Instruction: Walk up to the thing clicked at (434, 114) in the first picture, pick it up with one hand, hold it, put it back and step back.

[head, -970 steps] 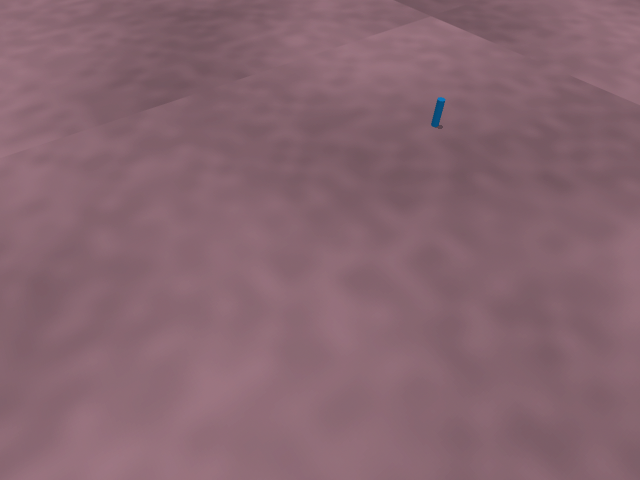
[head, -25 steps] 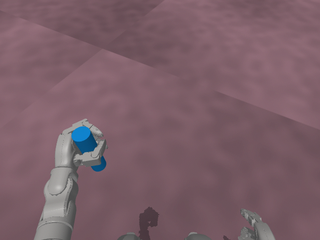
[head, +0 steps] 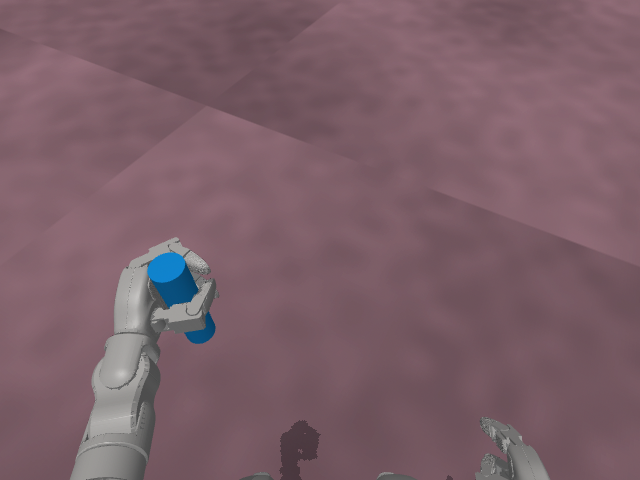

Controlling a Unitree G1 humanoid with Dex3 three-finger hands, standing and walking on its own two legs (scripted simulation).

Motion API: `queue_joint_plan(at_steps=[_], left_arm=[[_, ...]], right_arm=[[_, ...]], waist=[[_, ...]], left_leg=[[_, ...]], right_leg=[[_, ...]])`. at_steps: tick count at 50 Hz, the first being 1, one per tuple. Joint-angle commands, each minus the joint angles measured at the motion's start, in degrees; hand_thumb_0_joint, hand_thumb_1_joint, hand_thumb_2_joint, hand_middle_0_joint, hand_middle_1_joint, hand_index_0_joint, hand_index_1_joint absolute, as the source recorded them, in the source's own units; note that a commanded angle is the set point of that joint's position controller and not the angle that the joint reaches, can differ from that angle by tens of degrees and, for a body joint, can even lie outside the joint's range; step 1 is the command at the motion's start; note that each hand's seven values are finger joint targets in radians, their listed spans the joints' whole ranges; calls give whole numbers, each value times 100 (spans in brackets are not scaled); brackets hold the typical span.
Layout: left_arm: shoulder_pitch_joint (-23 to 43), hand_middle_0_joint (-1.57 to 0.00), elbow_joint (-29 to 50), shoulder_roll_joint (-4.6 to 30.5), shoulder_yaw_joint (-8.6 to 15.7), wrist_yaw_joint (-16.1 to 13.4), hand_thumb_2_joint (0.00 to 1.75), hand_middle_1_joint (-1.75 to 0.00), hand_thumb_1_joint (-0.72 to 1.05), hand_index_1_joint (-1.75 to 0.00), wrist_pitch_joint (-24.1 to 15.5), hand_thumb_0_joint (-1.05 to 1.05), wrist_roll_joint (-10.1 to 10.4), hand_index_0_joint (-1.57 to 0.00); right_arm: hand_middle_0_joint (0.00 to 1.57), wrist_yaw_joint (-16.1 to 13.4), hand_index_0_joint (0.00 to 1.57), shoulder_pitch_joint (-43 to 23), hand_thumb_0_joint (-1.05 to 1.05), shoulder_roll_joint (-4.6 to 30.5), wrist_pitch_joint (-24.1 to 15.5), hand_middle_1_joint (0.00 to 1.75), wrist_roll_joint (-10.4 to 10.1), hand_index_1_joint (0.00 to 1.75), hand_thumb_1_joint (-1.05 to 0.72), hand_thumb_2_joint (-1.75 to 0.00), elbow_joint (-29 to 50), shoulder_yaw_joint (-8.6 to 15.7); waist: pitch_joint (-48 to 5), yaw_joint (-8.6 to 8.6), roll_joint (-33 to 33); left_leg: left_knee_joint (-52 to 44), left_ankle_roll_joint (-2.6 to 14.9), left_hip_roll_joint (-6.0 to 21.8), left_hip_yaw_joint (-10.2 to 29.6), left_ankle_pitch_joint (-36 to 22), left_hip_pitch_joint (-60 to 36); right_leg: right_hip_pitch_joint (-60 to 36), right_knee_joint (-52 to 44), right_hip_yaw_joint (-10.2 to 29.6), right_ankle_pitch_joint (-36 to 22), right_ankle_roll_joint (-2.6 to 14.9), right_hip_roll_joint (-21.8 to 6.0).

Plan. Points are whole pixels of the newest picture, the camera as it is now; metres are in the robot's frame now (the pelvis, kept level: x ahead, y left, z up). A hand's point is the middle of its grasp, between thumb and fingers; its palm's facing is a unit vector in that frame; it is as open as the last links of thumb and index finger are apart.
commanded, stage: hold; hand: left
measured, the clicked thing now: (185, 302) +0.33 +0.18 +0.03
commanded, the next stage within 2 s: crouch in 1.82 s
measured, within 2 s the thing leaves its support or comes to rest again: neither
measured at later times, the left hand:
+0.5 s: hand (195, 288) +0.33 +0.16 +0.06, palm faces +0.00 -1.00 +0.00, open 5.3 cm
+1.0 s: hand (195, 290) +0.33 +0.16 +0.05, palm faces +0.00 -1.00 +0.00, open 5.3 cm
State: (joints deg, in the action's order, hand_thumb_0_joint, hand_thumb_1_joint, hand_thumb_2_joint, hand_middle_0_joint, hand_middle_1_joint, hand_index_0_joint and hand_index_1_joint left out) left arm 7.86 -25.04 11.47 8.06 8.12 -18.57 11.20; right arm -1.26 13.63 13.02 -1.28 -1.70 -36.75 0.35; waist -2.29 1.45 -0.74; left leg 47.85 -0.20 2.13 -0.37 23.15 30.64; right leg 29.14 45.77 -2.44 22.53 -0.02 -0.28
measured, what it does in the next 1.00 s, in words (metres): stands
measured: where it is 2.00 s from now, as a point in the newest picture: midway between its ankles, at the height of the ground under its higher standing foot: outside the picture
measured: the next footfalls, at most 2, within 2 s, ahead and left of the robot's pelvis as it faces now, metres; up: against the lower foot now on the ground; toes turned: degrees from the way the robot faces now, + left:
none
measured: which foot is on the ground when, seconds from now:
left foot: down 0.00-1.00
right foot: down 0.00-1.00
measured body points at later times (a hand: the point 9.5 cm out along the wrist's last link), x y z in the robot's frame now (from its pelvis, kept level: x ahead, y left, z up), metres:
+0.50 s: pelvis +0.00 +0.00 +0.00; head +0.04 +0.00 +0.45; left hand +0.33 +0.21 +0.06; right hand +0.13 -0.25 -0.11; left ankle +0.01 +0.12 -0.70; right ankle +0.01 -0.12 -0.70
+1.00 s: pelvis +0.00 +0.00 +0.00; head +0.04 +0.00 +0.45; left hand +0.33 +0.22 +0.06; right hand +0.13 -0.25 -0.10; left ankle +0.01 +0.12 -0.70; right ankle +0.01 -0.12 -0.70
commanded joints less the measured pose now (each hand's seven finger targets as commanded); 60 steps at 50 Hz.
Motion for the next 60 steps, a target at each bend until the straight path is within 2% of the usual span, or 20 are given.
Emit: queue_joint_plan(at_steps=[1, 4, 7, 11, 13, 15, 16, 20, 21, 28, 29, 32, 33, 38, 43, 49, 50, 53, 55, 60], left_arm=[[1624, -136, 1377, 825, 286, -24, 124, -139, 66, -138, -439, 0, 10, -136], [1597, -135, 1283, 822, 398, -85, 125, -138, 67, -138, -472, 0, 59, -135], [1646, -135, 1295, 601, 141, -45, 125, -139, 70, -138, -516, 0, 65, -135], [1739, -135, 1230, 907, 290, 21, 124, -139, 67, -138, -556, 0, 4, -136], [1867, -135, 1466, 658, 55, 57, 123, -138, 66, -137, -591, 0, 50, -136], [1770, -135, 1237, 779, 277, 28, 124, -138, 69, -137, -544, 0, 98, -135], [1701, -135, 1014, 623, 165, 30, 125, -139, 68, -138, -506, 0, 92, -135], [1767, -136, 1213, 608, 52, 48, 125, -140, 65, -139, -487, 0, 56, -136], [1617, -136, 1189, 764, 229, 43, 124, -139, 67, -139, -499, 0, 60, -136], [1664, -136, 1210, 806, 396, -41, 126, -141, 66, -140, -479, 0, 88, -137], [1548, -137, 893, 645, 238, -11, 127, -141, 67, -140, -454, 0, 57, -137], [1650, -137, 985, 776, 290, 74, 126, -140, 67, -140, -500, 0, 32, -137], [1759, -137, 1137, 687, 128, 108, 126, -141, 67, -140, -536, 0, 25, -137], [1607, -134, 1381, 850, 308, 134, 121, -138, 64, -137, -586, 0, 108, -135], [1573, -133, 848, 626, 196, 96, 123, -137, 64, -136, -498, 0, 88, -133], [1745, -134, 1043, 824, 289, 87, 123, -137, 67, -137, -584, 0, 44, -135], [1781, -135, 1373, 949, 424, 71, 123, -138, 66, -137, -629, 0, 72, -135], [1607, -134, 923, 665, 200, 88, 124, -139, 63, -138, -531, 0, 84, -134], [1495, -133, 815, 758, 278, 99, 122, -137, 64, -136, -496, 0, 52, -134], [1882, -135, 1639, 879, 311, 105, 122, -138, 64, -137, -636, 0, 97, -135]], right_arm=[[20, -78, 20, -222, 0, 793, -244, 30, 15, 30, -90, -90, 721, 284], [20, -82, 20, -239, 0, 758, -260, 30, 30, 30, -89, -90, 703, 262], [20, -62, 20, -201, 0, 803, -293, 30, 44, 30, -89, -90, 672, 292], [20, -52, 20, -123, 0, 834, -293, 30, 51, 30, -90, -90, 636, 310], [20, -49, 20, -181, 0, 797, -301, 30, 44, 30, -90, -90, 691, 292], [20, -80, 20, -142, 0, 834, -296, 30, 37, 30, -89, -90, 638, 312], [20, -70, 20, -172, 0, 826, -319, 30, 36, 30, -89, -90, 631, 294], [20, -62, 20, -187, 0, 825, -302, 30, 26, 30, -89, -90, 690, 308], [20, -58, 20, -166, 0, 839, -301, 30, 22, 30, -89, -90, 663, 318], [20, -55, 20, -175, 0, 790, -282, 30, 22, 30, -89, -90, 661, 293], [20, -54, 20, -191, 0, 797, -283, 30, 24, 30, -89, -90, 676, 282], [20, -57, 20, -153, 0, 796, -291, 30, 30, 30, -89, -90, 640, 300], [20, -49, 20, -180, 0, 806, -298, 30, 45, 30, -89, -90, 654, 309], [20, -57, 20, -127, 0, 835, -313, 30, 32, 30, -90, -90, 645, 313], [20, -49, 20, -171, 0, 807, -301, 30, 23, 30, -89, -90, 625, 287], [20, -58, 20, -174, 0, 817, -309, 30, 43, 30, -89, -90, 666, 292], [20, -56, 20, -201, 0, 790, -311, 30, 40, 30, -89, -90, 681, 282], [20, -50, 20, -185, 0, 820, -307, 30, 23, 30, -89, -90, 648, 287], [20, -48, 20, -203, 0, 826, -289, 30, 11, 30, -90, -90, 651, 304], [20, -51, 20, -147, 0, 806, -322, 30, 33, 30, -90, -90, 714, 310]], waist=[[-1398, -18, -74], [-1316, -49, 20], [-1370, 36, -71], [-1675, 10, -175], [-1633, 18, -155], [-1629, 8, -3], [-1305, 62, 74], [-1382, 32, 40], [-1412, -25, 16], [-1460, -34, 25], [-1165, 44, 160], [-1399, 24, 39], [-1321, 66, -32], [-1780, -21, -79], [-1187, 90, 105], [-1405, -1, 31], [-1643, -111, -140], [-1375, 69, 9], [-1307, 17, 13], [-1790, -54, -66]], left_leg=[[-775, 65, -148, 42, -1145, -824], [-760, 71, -144, 48, -1029, -661], [-744, 61, -117, 83, -1172, -770], [-684, 55, -121, 99, -1473, -946], [-704, 35, -109, 108, -1447, -979], [-679, 67, -117, 89, -1443, -894], [-702, 68, -116, 83, -1319, -768], [-730, 66, -117, 85, -1301, -819], [-754, 60, -129, 86, -1357, -839], [-727, 83, -141, 36, -1412, -783], [-741, 83, -129, 49, -1294, -661], [-726, 92, -134, 34, -1317, -792], [-737, 86, -139, 47, -1243, -769], [-627, 107, -156, 28, -1690, -1013], [-711, 90, -113, 67, -1224, -654], [-687, 85, -157, 38, -1272, -736], [-694, 75, -172, 14, -1273, -831], [-704, 94, -143, 41, -1281, -767], [-744, 73, -111, 87, -1302, -711], [-688, 86, -150, 40, -1366, -903]], right_leg=[[-556, -662, 59, -1311, 81, 97], [-554, -673, 48, -1204, 80, 101], [-442, -572, 28, -1312, 99, 125], [-609, -549, 48, -1525, 103, 118], [-578, -543, 31, -1511, 107, 129], [-610, -607, 48, -1549, 82, 119], [-473, -616, 38, -1457, 82, 126], [-493, -649, 28, -1410, 87, 119], [-606, -636, 19, -1451, 89, 119], [-650, -667, 57, -1562, 65, 102], [-533, -669, 33, -1456, 65, 114], [-526, -657, 76, -1481, 64, 103], [-469, -646, 63, -1407, 74, 103], [-742, -628, 98, -1844, 55, 77], [-343, -654, 41, -1396, 71, 112], [-627, -651, 86, -1451, 70, 87], [-712, -665, 105, -1452, 72, 70], [-515, -668, 74, -1445, 66, 97], [-472, -629, 24, -1403, 92, 124], [-725, -644, 86, -1529, 69, 84]])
